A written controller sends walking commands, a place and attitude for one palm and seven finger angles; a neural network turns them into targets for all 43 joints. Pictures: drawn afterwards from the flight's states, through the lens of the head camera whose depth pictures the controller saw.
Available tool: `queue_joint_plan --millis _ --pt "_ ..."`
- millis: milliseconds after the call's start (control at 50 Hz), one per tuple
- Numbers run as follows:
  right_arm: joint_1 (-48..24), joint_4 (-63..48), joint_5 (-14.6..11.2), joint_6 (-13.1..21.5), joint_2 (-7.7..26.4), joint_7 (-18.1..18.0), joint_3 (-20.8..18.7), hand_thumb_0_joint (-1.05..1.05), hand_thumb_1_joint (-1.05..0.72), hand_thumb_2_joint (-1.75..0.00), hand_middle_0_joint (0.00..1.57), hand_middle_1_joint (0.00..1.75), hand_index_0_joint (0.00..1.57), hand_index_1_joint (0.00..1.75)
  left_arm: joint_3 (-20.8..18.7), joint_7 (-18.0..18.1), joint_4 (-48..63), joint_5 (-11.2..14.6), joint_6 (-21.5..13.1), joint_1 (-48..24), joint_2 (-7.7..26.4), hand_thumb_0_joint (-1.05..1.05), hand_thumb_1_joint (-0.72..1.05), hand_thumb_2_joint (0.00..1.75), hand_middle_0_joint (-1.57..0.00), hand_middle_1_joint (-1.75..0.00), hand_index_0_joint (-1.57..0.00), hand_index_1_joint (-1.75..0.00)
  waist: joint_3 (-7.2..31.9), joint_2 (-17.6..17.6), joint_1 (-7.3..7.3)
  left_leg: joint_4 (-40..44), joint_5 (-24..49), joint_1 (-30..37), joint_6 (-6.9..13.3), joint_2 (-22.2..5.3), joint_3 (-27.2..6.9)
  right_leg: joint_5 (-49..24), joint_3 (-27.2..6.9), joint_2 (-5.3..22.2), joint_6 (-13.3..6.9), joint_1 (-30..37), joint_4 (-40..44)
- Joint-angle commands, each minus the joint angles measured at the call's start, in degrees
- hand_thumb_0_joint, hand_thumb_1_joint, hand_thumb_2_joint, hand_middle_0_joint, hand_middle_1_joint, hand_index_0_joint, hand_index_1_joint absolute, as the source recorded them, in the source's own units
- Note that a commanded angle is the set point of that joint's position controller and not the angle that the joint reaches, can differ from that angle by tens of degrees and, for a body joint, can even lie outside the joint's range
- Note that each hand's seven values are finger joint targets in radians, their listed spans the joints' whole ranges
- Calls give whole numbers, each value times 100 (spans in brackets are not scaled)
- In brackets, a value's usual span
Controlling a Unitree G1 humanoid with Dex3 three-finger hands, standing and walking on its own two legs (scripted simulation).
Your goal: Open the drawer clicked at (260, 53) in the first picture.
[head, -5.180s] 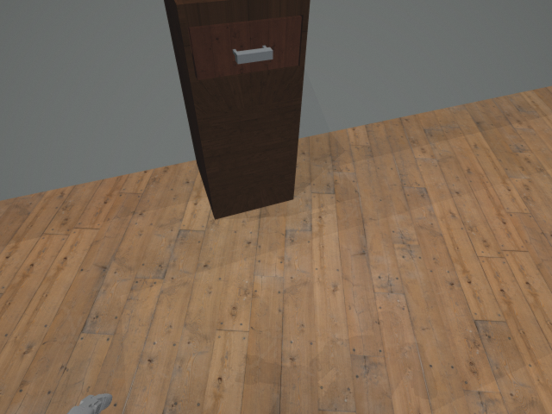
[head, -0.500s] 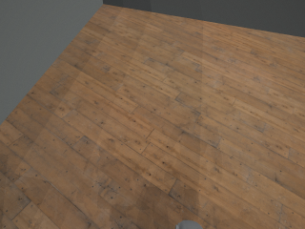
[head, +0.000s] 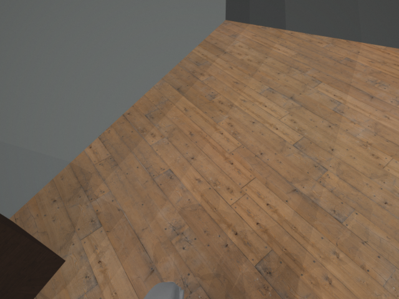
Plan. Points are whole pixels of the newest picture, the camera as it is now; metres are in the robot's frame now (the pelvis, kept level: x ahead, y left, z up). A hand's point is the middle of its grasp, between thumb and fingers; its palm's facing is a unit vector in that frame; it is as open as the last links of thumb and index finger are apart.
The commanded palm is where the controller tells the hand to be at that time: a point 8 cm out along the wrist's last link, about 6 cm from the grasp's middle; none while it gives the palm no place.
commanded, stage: turn to face it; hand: left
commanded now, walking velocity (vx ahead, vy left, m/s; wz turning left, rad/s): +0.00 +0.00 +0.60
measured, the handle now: out of the picture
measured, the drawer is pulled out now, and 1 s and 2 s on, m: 0.00 0.00 0.00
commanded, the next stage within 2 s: take the last steps up to it in 1.68 s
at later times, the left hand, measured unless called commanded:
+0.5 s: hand out of the picture +0.01 +0.28 -0.17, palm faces +0.32 -0.90 -0.28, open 7.4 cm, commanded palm none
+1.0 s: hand out of the picture -0.05 +0.21 -0.16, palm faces +0.57 -0.77 -0.28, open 7.4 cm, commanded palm none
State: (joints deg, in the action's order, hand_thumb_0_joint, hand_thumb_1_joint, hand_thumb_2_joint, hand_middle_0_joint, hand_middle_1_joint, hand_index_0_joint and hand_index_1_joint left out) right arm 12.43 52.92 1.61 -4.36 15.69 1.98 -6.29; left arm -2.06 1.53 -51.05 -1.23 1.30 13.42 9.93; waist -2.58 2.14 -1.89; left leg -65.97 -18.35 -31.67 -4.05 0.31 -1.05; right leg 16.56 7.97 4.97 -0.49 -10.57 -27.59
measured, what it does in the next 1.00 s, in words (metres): steps on the spot, turning left: left foot, then right foot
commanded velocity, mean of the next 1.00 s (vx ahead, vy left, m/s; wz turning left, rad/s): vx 0.00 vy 0.00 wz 0.60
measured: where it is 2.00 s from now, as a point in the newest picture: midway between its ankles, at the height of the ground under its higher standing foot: outside the picture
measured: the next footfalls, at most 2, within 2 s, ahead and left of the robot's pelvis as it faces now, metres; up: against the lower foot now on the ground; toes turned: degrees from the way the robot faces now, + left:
left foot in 0.26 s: -0.01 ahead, +0.16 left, +0.00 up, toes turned +16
right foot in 0.66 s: +0.10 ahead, -0.08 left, +0.00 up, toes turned +20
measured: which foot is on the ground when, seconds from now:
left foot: up 0.00-0.24, down 0.26-0.66, up 0.68-1.00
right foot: down 0.00-0.26, up 0.28-0.64, down 0.66-1.00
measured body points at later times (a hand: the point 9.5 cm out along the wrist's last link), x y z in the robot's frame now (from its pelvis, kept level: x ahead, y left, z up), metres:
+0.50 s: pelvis +0.00 +0.04 -0.01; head +0.04 +0.07 +0.44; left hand +0.00 +0.33 -0.15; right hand +0.17 -0.17 -0.14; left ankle -0.04 +0.15 -0.74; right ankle +0.02 -0.11 -0.68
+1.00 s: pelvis +0.01 +0.01 +0.00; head +0.05 +0.02 +0.44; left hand -0.08 +0.25 -0.14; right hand +0.23 -0.17 -0.16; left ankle -0.08 +0.13 -0.69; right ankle +0.06 -0.09 -0.74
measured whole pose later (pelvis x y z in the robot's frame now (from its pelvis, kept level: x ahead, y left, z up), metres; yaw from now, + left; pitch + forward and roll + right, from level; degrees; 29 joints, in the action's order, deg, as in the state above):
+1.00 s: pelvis +0.01 +0.01 +0.00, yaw +37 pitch -1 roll +2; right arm 10.0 54.1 1.0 -4.9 15.6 2.2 -4.9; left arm -1.8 1.2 -50.3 -1.9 1.0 12.9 11.3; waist -5.8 0.2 -0.7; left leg -52.0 -24.0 -23.3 -4.4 -2.9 3.1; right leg 18.3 14.6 9.1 0.4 -11.0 -31.2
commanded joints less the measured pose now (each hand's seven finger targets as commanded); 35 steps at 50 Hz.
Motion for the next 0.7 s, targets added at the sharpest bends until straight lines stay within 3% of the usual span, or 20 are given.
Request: queue_joint_plan --millis 0,120,180,200,220,240,260,280,300,340,360,400,500,560,580,600,620,640,660,680 --pt "-532 -487 -41 83 292 -6 -3 0 -90 -90 20 30 20 30 -274 55 341 -1 -190 199 1121 0 90 90 -20 -30 -20 -30 29 -1146 318 311 -261 -372 -127 -250 210 -1809 -746 1413 -528 550 916" --pt "-875 -586 -94 171 178 -9 139 0 -90 -90 20 30 20 30 -389 22 222 -64 -125 433 1474 0 90 90 -20 -30 -20 -30 371 -1548 533 2108 -774 521 -16 -227 673 -2983 -389 1669 -611 842 349" --pt "-520 -513 -98 236 258 -37 135 0 -90 -90 20 30 20 30 -428 1 170 -34 -88 312 1538 0 90 90 -20 -30 -20 -30 604 -1578 352 3215 -154 1278 103 -126 865 -3069 -56 1615 -364 732 -194" --pt "-280 -459 -88 271 393 -34 98 0 -90 -90 20 30 20 30 -429 -13 172 9 -69 246 1483 0 90 90 -20 -30 -20 -30 746 -1253 204 3955 508 1877 161 -143 776 -2797 155 1494 -139 473 -695" --pt "130 -383 -66 331 805 -50 -7 0 -90 -90 20 30 20 30 -408 -37 269 60 -44 245 1347 0 90 90 -20 -30 -20 -30 1076 -299 -43 4336 1805 3020 394 -644 102 -1887 375 1211 187 -424 -1712" --pt "528 -329 -62 378 1467 -102 -180 0 -90 -90 20 30 20 30 -307 -87 557 89 -43 13 920 0 90 90 -20 -30 -20 -30 1160 1575 -303 4323 4393 3952 1161 -2243 -1949 1701 361 398 648 -2302 -2955" --pt "848 -151 -107 327 1560 -140 -190 0 -90 -90 20 30 20 30 -264 -46 667 33 17 -349 937 0 90 90 -20 -30 -20 -30 1238 1248 -414 4207 5144 3777 1652 -2559 -1866 2235 -296 333 594 -2452 -3604" --pt "681 -146 -83 337 1356 -185 -140 0 -90 -90 20 30 20 30 -278 -42 634 16 50 -454 948 0 90 90 -20 -30 -20 -30 990 930 -320 4245 4668 3475 1642 -2307 -1498 1865 -473 423 555 -2495 -3863" --pt "391 -232 -69 363 1195 -243 -101 0 -90 -90 20 30 20 30 -302 -45 557 32 44 -462 911 0 90 90 -20 -30 -20 -30 895 1206 -223 4234 4368 3256 1519 -1978 -1361 1513 -588 413 586 -2531 -3971" --pt "-182 -387 -50 371 918 -267 7 0 -90 -90 20 30 20 30 -336 -84 415 50 36 -425 977 0 90 90 -20 -30 -20 -30 499 1039 -4 4303 4040 2663 1294 -1543 -971 1005 -700 327 609 -2288 -3933" --pt "-280 -436 -49 385 890 -266 27 0 -90 -90 20 30 20 30 -336 -101 378 51 37 -316 963 0 90 90 -20 -30 -20 -30 499 900 61 4309 3980 2621 1245 -1397 -885 878 -672 253 621 -2182 -3808" --pt "-247 -451 -50 396 907 -266 17 0 -90 -90 20 30 20 30 -324 -114 378 54 35 -324 939 0 90 90 -20 -30 -20 -30 550 625 69 4334 3891 2672 1240 -1303 -919 785 -649 141 642 -2052 -3438" --pt "-152 -439 -18 342 980 -238 -29 0 -90 -90 20 30 20 30 -276 -70 564 75 40 -600 884 0 90 90 -20 -30 -20 -30 495 620 -2 4330 3316 2462 1379 -1322 -1441 916 -685 -57 635 -1641 -2356" --pt "-352 -514 -7 306 1016 -222 -62 0 -90 -90 20 30 20 30 -267 -56 588 111 -15 -414 838 0 90 90 -20 -30 -20 -30 524 766 110 4110 3316 2053 1276 -1171 -1667 687 -567 -287 572 -876 -1353" --pt "-415 -538 -23 296 1017 -216 -70 0 -90 -90 20 30 20 30 -273 -54 554 121 -42 -240 868 0 90 90 -20 -30 -20 -30 583 738 207 3951 3182 1879 1191 -1077 -1704 315 -546 -346 554 -505 -860" --pt "-499 -562 -53 296 958 -202 -71 0 -90 -90 20 30 20 30 -295 -48 516 108 -95 0 957 0 90 90 -20 -30 -20 -30 643 574 350 3690 2836 1612 1012 -904 -1622 -269 -527 -316 538 14 -99" --pt "-447 -599 -97 309 737 -180 -47 0 -90 -90 20 30 20 30 -354 -20 476 74 -166 268 1200 0 90 90 -20 -30 -20 -30 786 -22 470 3157 1757 953 696 -555 -1398 -812 -919 176 453 891 638" --pt "-277 -706 -129 313 270 -151 38 0 -90 -90 20 30 20 30 -473 43 477 -36 -218 374 1838 0 90 90 -20 -30 -20 -30 889 -1924 503 1744 -882 -163 200 328 -329 -1531 -2572 1878 -134 1583 1049" --pt "-389 -768 -83 273 479 -168 -23 0 -90 -90 20 30 20 30 -440 46 525 7 -173 394 1970 0 90 90 -20 -30 -20 -30 821 -1884 540 565 -1837 -183 163 236 -335 -1894 -2913 2524 -685 848 1058" --pt "-370 -681 -60 208 571 -139 -60 0 -90 -90 20 30 20 30 -401 58 595 10 -178 98 1666 0 90 90 -20 -30 -20 -30 551 -1287 392 -131 -1406 -88 207 42 -526 -1193 -2454 2221 -786 291 1142"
